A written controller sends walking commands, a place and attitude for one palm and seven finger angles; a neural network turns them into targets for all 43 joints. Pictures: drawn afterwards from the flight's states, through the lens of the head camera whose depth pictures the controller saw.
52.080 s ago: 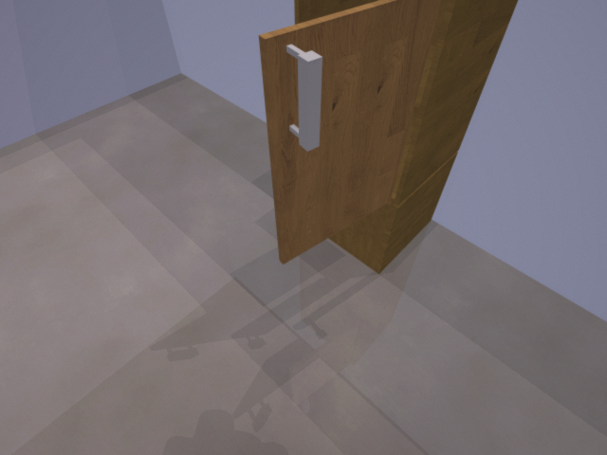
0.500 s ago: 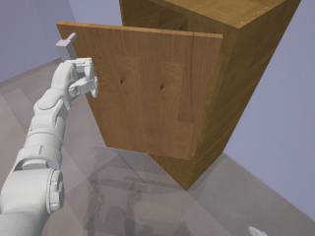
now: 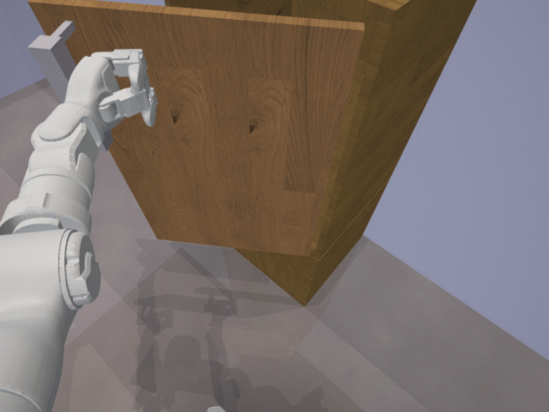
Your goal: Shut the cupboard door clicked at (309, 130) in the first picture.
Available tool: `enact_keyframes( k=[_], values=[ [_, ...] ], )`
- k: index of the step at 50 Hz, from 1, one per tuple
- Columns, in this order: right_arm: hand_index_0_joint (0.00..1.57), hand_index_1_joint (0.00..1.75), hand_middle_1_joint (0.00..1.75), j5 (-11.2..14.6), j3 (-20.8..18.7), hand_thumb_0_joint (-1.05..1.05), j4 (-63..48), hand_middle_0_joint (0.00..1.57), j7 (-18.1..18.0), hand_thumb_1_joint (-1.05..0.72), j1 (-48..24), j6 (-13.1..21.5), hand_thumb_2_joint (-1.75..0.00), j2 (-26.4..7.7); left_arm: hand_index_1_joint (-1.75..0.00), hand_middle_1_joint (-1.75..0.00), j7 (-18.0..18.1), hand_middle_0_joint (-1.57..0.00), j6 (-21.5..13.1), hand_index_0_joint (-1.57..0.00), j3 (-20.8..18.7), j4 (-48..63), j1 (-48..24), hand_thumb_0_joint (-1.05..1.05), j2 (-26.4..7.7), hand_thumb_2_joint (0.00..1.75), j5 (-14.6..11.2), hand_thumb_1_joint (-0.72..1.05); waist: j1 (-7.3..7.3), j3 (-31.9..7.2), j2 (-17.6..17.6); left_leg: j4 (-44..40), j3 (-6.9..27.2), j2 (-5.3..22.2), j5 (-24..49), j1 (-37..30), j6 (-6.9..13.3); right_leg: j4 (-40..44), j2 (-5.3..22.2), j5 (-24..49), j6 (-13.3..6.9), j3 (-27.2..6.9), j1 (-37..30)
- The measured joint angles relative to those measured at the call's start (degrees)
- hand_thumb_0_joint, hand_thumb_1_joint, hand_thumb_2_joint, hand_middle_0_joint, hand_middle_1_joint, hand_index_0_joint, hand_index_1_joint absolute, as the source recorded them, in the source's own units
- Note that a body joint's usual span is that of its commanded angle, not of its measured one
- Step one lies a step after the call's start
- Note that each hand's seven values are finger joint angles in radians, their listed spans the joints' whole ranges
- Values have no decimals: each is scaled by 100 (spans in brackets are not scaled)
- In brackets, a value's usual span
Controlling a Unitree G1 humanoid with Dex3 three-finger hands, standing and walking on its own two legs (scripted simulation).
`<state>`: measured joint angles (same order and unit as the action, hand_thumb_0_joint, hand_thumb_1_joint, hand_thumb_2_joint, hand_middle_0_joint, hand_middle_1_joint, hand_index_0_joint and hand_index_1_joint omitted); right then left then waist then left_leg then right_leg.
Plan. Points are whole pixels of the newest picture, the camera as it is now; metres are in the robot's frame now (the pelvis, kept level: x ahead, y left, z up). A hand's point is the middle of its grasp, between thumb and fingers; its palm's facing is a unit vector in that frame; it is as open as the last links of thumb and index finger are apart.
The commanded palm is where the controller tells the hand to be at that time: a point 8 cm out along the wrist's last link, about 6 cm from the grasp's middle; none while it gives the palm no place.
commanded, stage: push the door shut along its arc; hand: left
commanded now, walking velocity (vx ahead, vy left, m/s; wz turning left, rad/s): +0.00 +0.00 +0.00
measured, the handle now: (85, 90) +0.54 +0.22 +0.17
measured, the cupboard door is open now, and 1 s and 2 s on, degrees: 34 18 18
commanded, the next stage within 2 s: pull the fist back off the door in 0.46 s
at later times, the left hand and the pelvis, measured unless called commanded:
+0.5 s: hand (173, 78) +0.54 +0.09 +0.18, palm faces -0.37 -0.93 -0.01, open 3.4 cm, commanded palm +0.56 +0.13 +0.18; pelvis +0.00 +0.00 -0.01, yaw +0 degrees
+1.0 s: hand (191, 80) +0.54 +0.07 +0.18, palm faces +0.07 -1.00 +0.04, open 3.1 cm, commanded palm +0.50 +0.13 +0.18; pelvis +0.02 -0.02 +0.00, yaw -1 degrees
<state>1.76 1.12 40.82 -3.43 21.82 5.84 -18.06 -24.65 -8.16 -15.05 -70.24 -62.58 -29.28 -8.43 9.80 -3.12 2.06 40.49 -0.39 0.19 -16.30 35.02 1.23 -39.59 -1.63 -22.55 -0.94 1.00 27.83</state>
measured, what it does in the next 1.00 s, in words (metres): stands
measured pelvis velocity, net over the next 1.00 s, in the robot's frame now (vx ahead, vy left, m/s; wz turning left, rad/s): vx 0.02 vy -0.02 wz -0.02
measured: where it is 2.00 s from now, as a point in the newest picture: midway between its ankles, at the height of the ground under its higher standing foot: outside the picture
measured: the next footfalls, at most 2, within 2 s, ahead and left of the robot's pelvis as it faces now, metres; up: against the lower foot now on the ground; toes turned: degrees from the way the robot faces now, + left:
none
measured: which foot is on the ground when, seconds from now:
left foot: down 0.00-1.00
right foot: down 0.00-1.00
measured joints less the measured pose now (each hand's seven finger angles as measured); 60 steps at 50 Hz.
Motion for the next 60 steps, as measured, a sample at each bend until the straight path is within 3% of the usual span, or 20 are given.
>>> enact_keyframes(
  k=[13,29,31,35,38,41,45,48,55,60],
  values=[
    [20,30,30,-90,-48,1,245,21,-14,-91,163,40,-90,-6,-150,-150,-148,-130,63,-130,248,-395,-719,1,-171,95,17,94,108,-27,10,239,79,14,-69,494,-7,-177,-24,-64,-11,78,440],
    [20,30,30,-197,-45,1,309,21,32,-91,64,133,-90,43,-150,-150,-147,-130,160,-130,428,-634,-1386,3,-64,97,160,98,227,-112,39,514,93,9,-193,952,-8,-468,-21,-207,-18,93,895],
    [20,30,30,-185,-64,1,259,21,86,-91,120,116,-90,57,-150,-150,347,-130,302,-130,5,-699,-1467,4,117,96,121,95,185,-126,81,530,106,35,-208,981,-20,-438,-48,-198,-19,101,905],
    [20,30,30,-295,-81,1,97,21,361,-91,280,69,-90,167,-150,-150,1950,-130,438,-130,-531,-491,-1380,4,540,93,205,90,108,-209,92,417,77,56,-165,962,-45,-345,-64,-147,-27,67,913],
    [20,30,30,-423,-94,1,-36,21,588,-91,406,29,-90,264,-150,-150,2966,-130,247,-130,-605,2,-968,3,806,92,652,89,55,-296,130,360,34,80,-164,913,-63,-313,-83,-139,-44,21,894],
    [20,30,30,-459,-100,1,-68,21,736,-91,464,-61,-90,361,-150,-150,3340,-130,-14,-130,-435,364,-476,3,943,91,977,90,8,-327,176,322,-1,102,-196,762,-81,-294,-102,-163,-67,-18,768],
    [20,30,30,-330,-72,1,1,21,699,-91,458,-260,-90,462,-150,-150,3047,-130,90,-130,-257,330,-164,2,1100,91,826,90,-62,-272,170,156,2,126,-190,372,-108,-109,-129,-139,-103,-24,377],
    [20,30,30,-250,-64,1,18,21,590,-91,408,-327,-90,454,-150,-150,2860,-130,246,-130,-389,305,-68,2,1218,90,594,90,-85,-243,149,-10,5,149,-147,96,-132,80,-154,-75,-127,-29,98],
    [20,30,30,-199,-170,1,-98,21,514,-91,292,-252,-90,266,-150,-150,2874,-130,-167,-130,-456,740,427,2,1234,90,660,90,-206,-334,166,-237,-85,161,-101,-288,-162,198,-158,-52,-161,-121,-202],
    [20,30,30,-48,-198,1,-194,20,474,-91,160,-409,-90,175,-150,-150,2618,-130,254,-130,-198,938,877,2,1273,90,411,90,-380,-259,114,-417,-51,128,-10,-546,-157,322,-133,-8,-167,-85,-451]
  ],
)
